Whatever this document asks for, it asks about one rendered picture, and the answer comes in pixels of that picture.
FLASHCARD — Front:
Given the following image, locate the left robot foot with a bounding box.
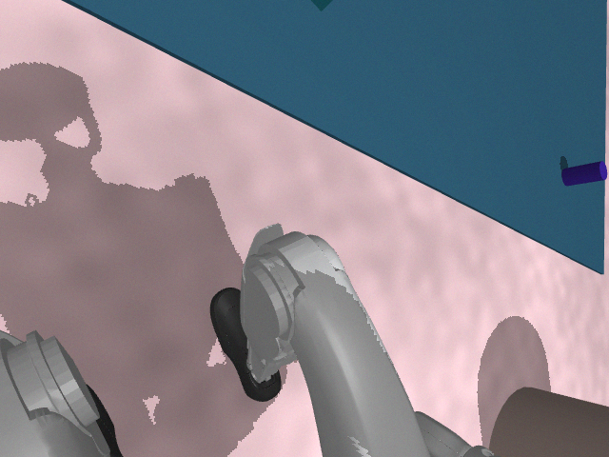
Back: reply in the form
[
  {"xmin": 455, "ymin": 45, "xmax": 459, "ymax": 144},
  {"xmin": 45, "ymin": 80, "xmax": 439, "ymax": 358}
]
[{"xmin": 86, "ymin": 384, "xmax": 123, "ymax": 457}]

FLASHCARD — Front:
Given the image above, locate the right robot foot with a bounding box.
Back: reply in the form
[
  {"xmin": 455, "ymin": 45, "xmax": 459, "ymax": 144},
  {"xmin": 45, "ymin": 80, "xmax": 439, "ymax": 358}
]
[{"xmin": 210, "ymin": 288, "xmax": 281, "ymax": 402}]

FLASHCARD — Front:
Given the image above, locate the right robot hand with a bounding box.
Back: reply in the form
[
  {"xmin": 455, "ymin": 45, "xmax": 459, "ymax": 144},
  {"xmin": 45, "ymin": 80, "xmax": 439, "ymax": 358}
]
[{"xmin": 415, "ymin": 411, "xmax": 471, "ymax": 457}]

